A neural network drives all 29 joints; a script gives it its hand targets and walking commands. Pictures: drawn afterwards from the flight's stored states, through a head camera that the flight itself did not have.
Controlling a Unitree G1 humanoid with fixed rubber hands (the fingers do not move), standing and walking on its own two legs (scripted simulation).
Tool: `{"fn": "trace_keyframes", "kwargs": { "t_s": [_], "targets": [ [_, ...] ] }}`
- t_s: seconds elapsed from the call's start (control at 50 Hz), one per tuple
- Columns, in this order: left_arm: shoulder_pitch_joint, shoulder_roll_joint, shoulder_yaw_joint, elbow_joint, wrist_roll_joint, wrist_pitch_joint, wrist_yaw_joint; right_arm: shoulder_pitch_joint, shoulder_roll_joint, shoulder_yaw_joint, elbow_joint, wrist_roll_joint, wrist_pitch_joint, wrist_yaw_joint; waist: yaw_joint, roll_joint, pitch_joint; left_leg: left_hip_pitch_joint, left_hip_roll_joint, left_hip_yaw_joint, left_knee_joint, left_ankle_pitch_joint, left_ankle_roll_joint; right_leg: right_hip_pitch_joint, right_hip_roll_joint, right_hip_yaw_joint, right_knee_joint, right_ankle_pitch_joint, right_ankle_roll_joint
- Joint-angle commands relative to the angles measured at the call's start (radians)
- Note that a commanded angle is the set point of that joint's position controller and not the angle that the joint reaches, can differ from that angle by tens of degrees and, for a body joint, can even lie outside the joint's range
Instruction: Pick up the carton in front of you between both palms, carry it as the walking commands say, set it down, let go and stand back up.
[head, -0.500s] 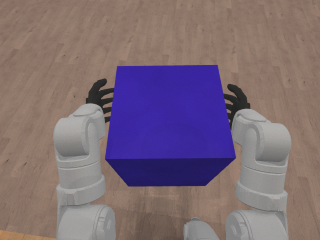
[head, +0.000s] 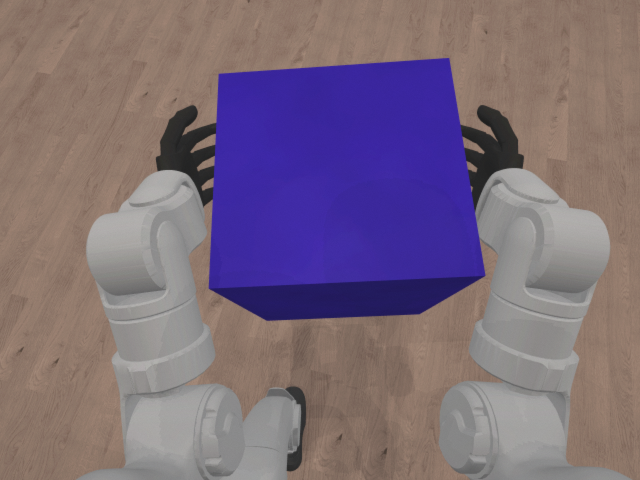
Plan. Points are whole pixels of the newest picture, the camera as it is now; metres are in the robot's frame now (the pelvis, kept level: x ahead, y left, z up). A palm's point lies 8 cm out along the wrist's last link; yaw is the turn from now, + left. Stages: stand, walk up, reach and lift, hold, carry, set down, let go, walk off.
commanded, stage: carry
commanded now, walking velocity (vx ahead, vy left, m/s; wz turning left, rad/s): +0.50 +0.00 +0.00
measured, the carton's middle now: (338, 217) +0.39 +0.02 +0.06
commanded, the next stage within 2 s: none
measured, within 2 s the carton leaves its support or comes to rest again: neither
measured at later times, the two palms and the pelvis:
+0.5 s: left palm out of the picture +0.69 +0.20 +0.19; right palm out of the picture +0.74 -0.10 +0.19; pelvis +0.34 +0.00 +0.03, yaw +10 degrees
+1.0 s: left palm out of the picture +0.94 +0.39 +0.19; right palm out of the picture +1.04 +0.11 +0.19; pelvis +0.63 +0.12 +0.06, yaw +25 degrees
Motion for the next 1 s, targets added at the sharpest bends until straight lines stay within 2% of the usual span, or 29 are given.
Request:
{"fn": "trace_keyframes", "kwargs": {
  "t_s": [0.0, 0.02, 0.04, 0.06, 0.08, 0.12, 0.14, 0.18, 0.26, 0.32, 0.36, 0.38, 0.4, 0.42, 0.44, 0.46, 0.48, 0.54, 0.62, 0.68, 0.72, 0.76, 0.78, 0.8, 0.82, 0.84, 0.88, 0.94, 0.98],
  "targets": [
    [-0.726, -0.853, -0.81, -0.034, -0.446, 0.02, -0.245, -0.664, 0.773, 0.712, 0.009, 0.307, -0.029, 0.164, -0.101, -0.155, -0.767, 0.536, -0.116, 0.174, -0.262, 0.186, 0.029, 0.285, -0.138, 0.001, 0.218, 1.038, -0.059],
    [-0.724, -0.849, -0.811, 0.006, -0.437, 0.021, -0.251, -0.658, 0.774, 0.72, 0.03, 0.323, -0.027, 0.177, -0.151, -0.09, -0.803, 0.776, -0.05, 0.11, -0.247, 0.191, 0.046, 0.114, -0.121, 0.016, 0.347, 0.855, -0.029],
    [-0.71, -0.868, -0.802, 0.035, -0.429, 0.029, -0.256, -0.653, 0.759, 0.717, 0.063, 0.33, -0.027, 0.188, -0.16, 0.18, -0.969, 1.108, 0.257, -0.402, -0.215, 0.227, 0.21, -0.191, -0.042, 0.06, 0.624, 0.419, 0.03],
    [-0.715, -0.861, -0.786, 0.064, -0.417, 0.034, -0.263, -0.628, 0.796, 0.73, 0.109, 0.343, -0.026, 0.199, -0.198, 0.342, -0.982, 1.226, 0.298, -0.668, -0.302, 0.394, 0.31, -0.408, 0.106, 0.1, 0.846, -0.047, 0.042],
    [-0.724, -0.889, -0.774, 0.091, -0.406, 0.028, -0.263, -0.656, 0.823, 0.739, 0.084, 0.375, -0.022, 0.213, -0.185, 0.269, -0.906, 1.239, 0.289, -0.594, -0.253, 0.516, 0.311, -0.551, 0.057, 0.149, 0.97, -0.056, 0.026],
    [-0.725, -0.909, -0.733, 0.114, -0.365, 0.018, -0.255, -0.752, 0.925, 0.783, 0.044, 0.459, -0.024, 0.239, -0.202, 0.085, -0.791, 1.161, 0.237, -0.461, -0.219, 0.663, 0.247, -0.655, 0.007, 0.132, 0.921, -0.004, 0.013],
    [-0.717, -0.917, -0.716, 0.122, -0.343, 0.014, -0.247, -0.809, 0.958, 0.802, 0.021, 0.495, -0.028, 0.248, -0.195, 0.059, -0.763, 1.117, 0.217, -0.429, -0.238, 0.649, 0.222, -0.645, -0.004, 0.138, 0.849, 0.029, 0.013],
    [-0.707, -0.913, -0.691, 0.118, -0.299, 0.004, -0.227, -0.885, 1.0, 0.819, -0.022, 0.551, -0.035, 0.259, -0.188, 0.07, -0.763, 1.089, 0.205, -0.411, -0.267, 0.621, 0.205, -0.614, -0.002, 0.131, 0.749, 0.049, 0.018],
    [-0.675, -0.831, -0.648, 0.113, -0.225, -0.008, -0.189, -0.936, 0.99, 0.817, -0.04, 0.606, -0.034, 0.267, -0.172, 0.069, -0.731, 0.95, 0.198, -0.342, -0.303, 0.535, 0.228, -0.513, 0.016, 0.107, 0.446, 0.0, 0.036],
    [-0.669, -0.779, -0.636, 0.147, -0.199, 0.001, -0.177, -0.904, 0.956, 0.796, 0.037, 0.599, -0.02, 0.269, -0.149, 0.156, -0.688, 0.764, 0.137, -0.232, -0.288, 0.452, 0.165, -0.28, 0.06, 0.037, 0.198, 0.142, 0.042],
    [-0.676, -0.776, -0.631, 0.189, -0.207, 0.012, -0.183, -0.865, 0.945, 0.781, 0.116, 0.583, -0.013, 0.268, -0.078, 0.115, -0.732, 0.577, 0.096, -0.141, -0.139, 0.529, 0.103, 0.106, 0.086, -0.03, 0.022, 0.272, 0.023],
    [-0.655, -0.778, -0.628, 0.225, -0.221, 0.016, -0.19, -0.863, 0.941, 0.773, 0.147, 0.575, -0.008, 0.269, -0.023, 0.05, -0.787, 0.386, 0.063, -0.104, 0.0, 0.45, 0.065, 0.393, -0.015, 0.063, 0.041, 0.235, -0.023],
    [-0.654, -0.769, -0.623, 0.263, -0.225, 0.013, -0.197, -0.869, 0.955, 0.759, 0.176, 0.574, 0.0, 0.272, -0.006, -0.279, -0.909, 0.095, -0.047, -0.056, 0.325, -0.057, 0.003, 0.647, -0.377, 0.593, -0.013, 0.25, -0.174],
    [-0.652, -0.801, -0.621, 0.299, -0.241, 0.013, -0.201, -0.898, 0.942, 0.74, 0.211, 0.564, 0.007, 0.274, 0.013, -0.345, -0.878, -0.007, -0.091, -0.093, 0.505, -0.352, 0.003, 0.623, -0.42, 0.795, -0.097, 0.361, -0.248],
    [-0.673, -0.825, -0.625, 0.283, -0.262, 0.015, -0.211, -0.893, 0.971, 0.732, 0.256, 0.55, 0.004, 0.273, -0.012, -0.213, -0.78, -0.077, -0.037, -0.124, 0.623, -0.3, 0.009, 0.574, -0.406, 0.676, -0.054, 0.417, -0.227],
    [-0.718, -0.874, -0.649, 0.262, -0.302, 0.015, -0.223, -0.863, 0.975, 0.712, 0.278, 0.533, 0.001, 0.271, -0.003, -0.095, -0.707, -0.129, -0.019, -0.112, 0.645, -0.246, 0.008, 0.528, -0.379, 0.567, -0.019, 0.563, -0.205],
    [-0.778, -0.915, -0.666, 0.23, -0.34, 0.014, -0.234, -0.859, 0.998, 0.701, 0.286, 0.52, -0.001, 0.267, -0.009, -0.064, -0.659, -0.159, 0.004, -0.108, 0.607, -0.191, 0.007, 0.503, -0.343, 0.469, -0.022, 0.62, -0.161],
    [-0.89, -0.996, -0.695, 0.13, -0.437, 0.017, -0.255, -0.86, 1.005, 0.664, 0.242, 0.472, -0.011, 0.232, -0.006, -0.139, -0.64, -0.147, 0.003, -0.064, 0.509, -0.122, -0.006, 0.498, -0.277, 0.29, -0.049, 0.623, -0.086],
    [-0.924, -0.978, -0.702, 0.061, -0.496, 0.036, -0.267, -0.82, 0.921, 0.63, 0.184, 0.388, -0.011, 0.165, 0.004, -0.151, -0.611, -0.161, -0.019, 0.014, 0.315, -0.091, -0.002, 0.506, -0.263, 0.156, -0.078, 0.716, -0.101],
    [-0.883, -0.949, -0.7, 0.118, -0.507, 0.05, -0.278, -0.765, 0.866, 0.617, 0.217, 0.331, 0.0, 0.141, -0.001, -0.165, -0.588, 0.01, -0.044, 0.088, 0.024, 0.064, 0.016, 0.425, -0.226, 0.01, -0.089, 0.777, -0.067],
    [-0.868, -0.94, -0.695, 0.169, -0.5, 0.054, -0.284, -0.749, 0.851, 0.619, 0.246, 0.321, 0.008, 0.142, -0.037, -0.192, -0.6, 0.191, -0.121, 0.18, -0.097, 0.099, 0.042, 0.39, -0.22, -0.076, -0.009, 1.089, -0.029],
    [-0.841, -0.938, -0.682, 0.215, -0.479, 0.054, -0.287, -0.759, 0.866, 0.625, 0.272, 0.344, 0.011, 0.157, -0.131, -0.231, -0.692, 0.46, -0.177, 0.206, -0.19, 0.13, 0.085, 0.343, -0.253, -0.124, 0.258, 1.33, 0.004],
    [-0.842, -0.942, -0.678, 0.229, -0.464, 0.052, -0.289, -0.768, 0.888, 0.632, 0.279, 0.362, 0.007, 0.167, -0.188, -0.168, -0.758, 0.706, -0.154, 0.158, -0.278, 0.193, 0.107, 0.21, -0.233, -0.117, 0.465, 1.159, 0.038],
    [-0.843, -0.956, -0.68, 0.246, -0.445, 0.048, -0.291, -0.79, 0.922, 0.645, 0.279, 0.388, 0.005, 0.182, -0.181, -0.064, -0.744, 0.936, -0.016, -0.052, -0.217, 0.198, 0.127, -0.07, -0.162, -0.027, 0.596, 0.355, 0.05],
    [-0.819, -0.988, -0.658, 0.264, -0.433, 0.055, -0.291, -0.771, 0.906, 0.644, 0.318, 0.387, -0.006, 0.193, -0.17, 0.275, -0.895, 1.209, 0.249, -0.682, -0.266, 0.354, 0.384, -0.435, 0.053, 0.038, 1.015, -0.091, 0.115],
    [-0.839, -0.943, -0.647, 0.276, -0.404, 0.048, -0.28, -0.789, 0.96, 0.665, 0.309, 0.428, -0.004, 0.208, -0.178, 0.173, -0.902, 1.26, 0.246, -0.685, -0.276, 0.437, 0.39, -0.559, 0.019, 0.156, 1.134, -0.053, 0.084],
    [-0.84, -0.947, -0.63, 0.227, -0.361, 0.037, -0.253, -0.89, 1.027, 0.708, 0.211, 0.501, -0.013, 0.23, -0.176, 0.002, -0.78, 1.091, 0.206, -0.499, -0.244, 0.585, 0.295, -0.614, -0.034, 0.153, 1.056, 0.004, 0.061],
    [-0.795, -0.925, -0.604, 0.17, -0.322, 0.026, -0.218, -0.993, 1.082, 0.746, 0.083, 0.587, -0.027, 0.236, -0.14, -0.004, -0.764, 0.956, 0.197, -0.414, -0.289, 0.506, 0.218, -0.564, -0.05, 0.146, 0.904, 0.071, 0.034],
    [-0.767, -0.912, -0.616, 0.133, -0.312, 0.019, -0.203, -0.976, 1.069, 0.742, 0.038, 0.589, -0.033, 0.231, -0.134, 0.015, -0.764, 0.941, 0.206, -0.377, -0.295, 0.471, 0.215, -0.589, -0.055, 0.135, 0.859, 0.064, 0.023]
  ]
}}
